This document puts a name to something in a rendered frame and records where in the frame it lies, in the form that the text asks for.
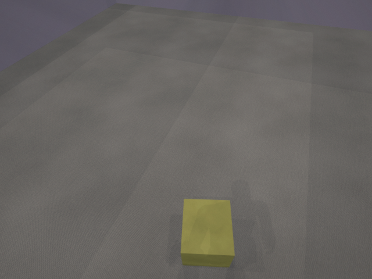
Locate carton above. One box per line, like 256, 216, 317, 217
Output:
181, 199, 235, 267

